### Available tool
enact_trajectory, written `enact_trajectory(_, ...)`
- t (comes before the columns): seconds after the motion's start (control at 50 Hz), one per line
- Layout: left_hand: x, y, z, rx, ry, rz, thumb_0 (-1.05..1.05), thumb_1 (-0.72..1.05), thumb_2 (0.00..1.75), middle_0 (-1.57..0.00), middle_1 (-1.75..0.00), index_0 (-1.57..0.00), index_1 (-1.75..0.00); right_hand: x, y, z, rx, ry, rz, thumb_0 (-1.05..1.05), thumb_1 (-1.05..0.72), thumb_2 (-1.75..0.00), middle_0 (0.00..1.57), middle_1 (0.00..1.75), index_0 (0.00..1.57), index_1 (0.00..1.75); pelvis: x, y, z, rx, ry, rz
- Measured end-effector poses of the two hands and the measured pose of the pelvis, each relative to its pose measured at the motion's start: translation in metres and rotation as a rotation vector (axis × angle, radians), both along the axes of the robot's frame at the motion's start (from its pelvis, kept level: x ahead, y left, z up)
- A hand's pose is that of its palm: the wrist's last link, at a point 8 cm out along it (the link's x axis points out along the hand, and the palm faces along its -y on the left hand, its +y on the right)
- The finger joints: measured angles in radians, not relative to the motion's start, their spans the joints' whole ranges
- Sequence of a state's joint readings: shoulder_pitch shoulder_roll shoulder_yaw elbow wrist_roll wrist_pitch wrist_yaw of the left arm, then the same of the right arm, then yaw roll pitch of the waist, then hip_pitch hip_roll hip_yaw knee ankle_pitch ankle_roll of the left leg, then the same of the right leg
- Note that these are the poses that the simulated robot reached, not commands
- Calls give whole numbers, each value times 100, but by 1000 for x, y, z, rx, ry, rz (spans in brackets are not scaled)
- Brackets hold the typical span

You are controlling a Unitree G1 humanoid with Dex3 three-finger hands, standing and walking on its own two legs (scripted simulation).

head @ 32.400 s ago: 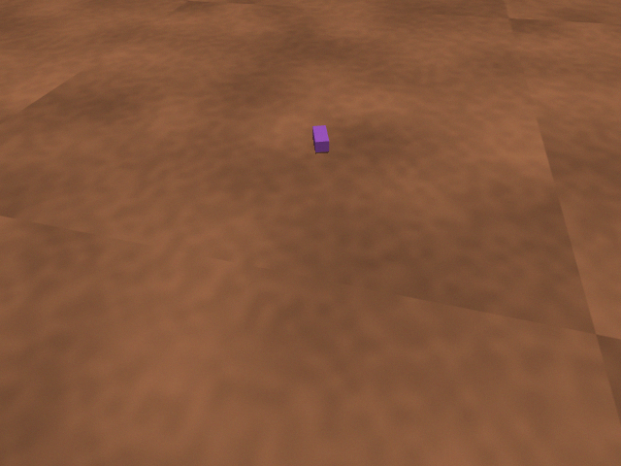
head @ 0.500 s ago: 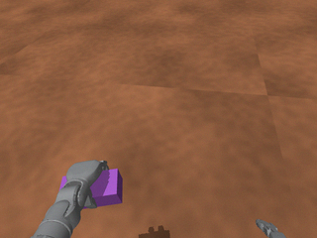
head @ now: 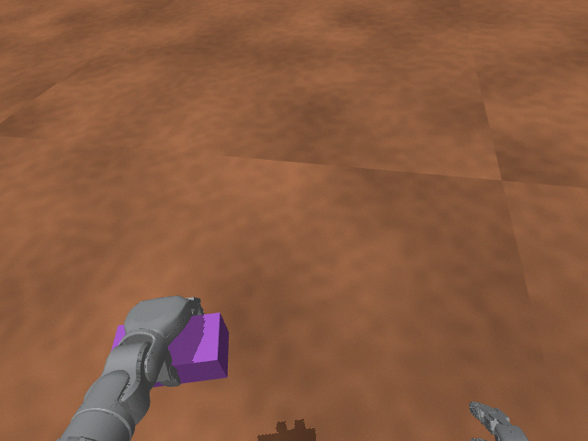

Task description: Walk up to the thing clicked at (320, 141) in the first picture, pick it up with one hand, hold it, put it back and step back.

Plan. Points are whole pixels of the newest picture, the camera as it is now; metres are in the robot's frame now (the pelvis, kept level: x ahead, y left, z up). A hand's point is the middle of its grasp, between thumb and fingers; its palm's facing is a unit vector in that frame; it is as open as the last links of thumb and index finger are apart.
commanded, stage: hold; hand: left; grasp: from above
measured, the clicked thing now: (172, 351) +0.30 +0.23 -0.08
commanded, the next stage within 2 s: crouch in 0.14 s
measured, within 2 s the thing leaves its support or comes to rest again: neither
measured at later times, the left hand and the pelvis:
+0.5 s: hand (175, 355) +0.29 +0.22 -0.07, palm faces -0.46 -0.07 -0.89, open 10.6 cm; pelvis +0.00 +0.00 +0.00, yaw +0 degrees
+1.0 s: hand (211, 366) +0.36 +0.23 -0.29, palm faces -0.40 +0.00 -0.91, open 10.6 cm; pelvis -0.05 +0.00 -0.18, yaw +0 degrees
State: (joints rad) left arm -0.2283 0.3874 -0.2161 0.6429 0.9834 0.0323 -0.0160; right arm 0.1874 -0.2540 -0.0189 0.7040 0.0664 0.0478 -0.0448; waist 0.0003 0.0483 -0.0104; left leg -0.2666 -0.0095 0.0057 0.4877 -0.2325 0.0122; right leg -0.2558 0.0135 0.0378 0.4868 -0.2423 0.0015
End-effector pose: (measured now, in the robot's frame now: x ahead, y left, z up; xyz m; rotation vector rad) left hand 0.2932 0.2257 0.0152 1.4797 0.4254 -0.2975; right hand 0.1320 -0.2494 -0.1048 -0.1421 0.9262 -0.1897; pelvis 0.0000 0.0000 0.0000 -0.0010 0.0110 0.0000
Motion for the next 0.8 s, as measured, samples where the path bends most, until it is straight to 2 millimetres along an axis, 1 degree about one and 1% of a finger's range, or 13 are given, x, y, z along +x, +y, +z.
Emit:
enact_trajectory(0.32, 2, 0, -1, -1, 2, -6, -1, -9, 57, -62, -66, -64, -62, -4, -1, -1, -3, 16, -8, 1, -90, -90, 20, 30, 20, 29, 2, 1, 1, -1, 2, -1)
enact_trajectory(0.38, 2, 0, -4, -1, -1, -2, -1, -9, 57, -62, -66, -64, -62, -4, -1, -1, -2, 17, -7, 1, -89, -90, 20, 30, 20, 29, 2, 1, 0, -1, 5, 1)
enact_trajectory(0.44, 1, -1, -12, 4, 3, -3, -1, -9, 57, -62, -66, -64, -62, -6, -2, -2, -3, 25, -5, 1, -89, -89, 20, 30, 20, 29, 1, 0, -1, 0, 12, 3)
enact_trajectory(0.52, -1, 0, -32, 13, 17, -4, -1, -10, 58, -62, -66, -65, -61, -12, -6, -5, -15, 54, 1, 1, -88, -89, 20, 30, 20, 29, -2, -2, -4, 0, 37, 9)
enact_trajectory(0.62, 2, 1, -68, 36, 40, -15, -1, -10, 58, -63, -65, -65, -61, -31, -15, -20, -46, 124, 5, 1, -88, -89, 20, 30, 21, 29, -9, -4, -18, -6, 112, 17)
enact_trajectory(0.7, 10, 3, -105, 55, 25, -34, -1, -9, 57, -63, -65, -65, -61, -54, -26, -43, -83, 187, -1, 1, -88, -89, 20, 30, 21, 29, -16, -4, -43, -15, 207, 20)
enact_trajectory(0.8, 30, 3, -154, 76, -21, -49, -1, -9, 57, -62, -66, -64, -61, -90, -38, -85, -129, 267, -32, 1, -88, -89, 20, 30, 20, 29, -28, -1, -87, -26, 321, 14)
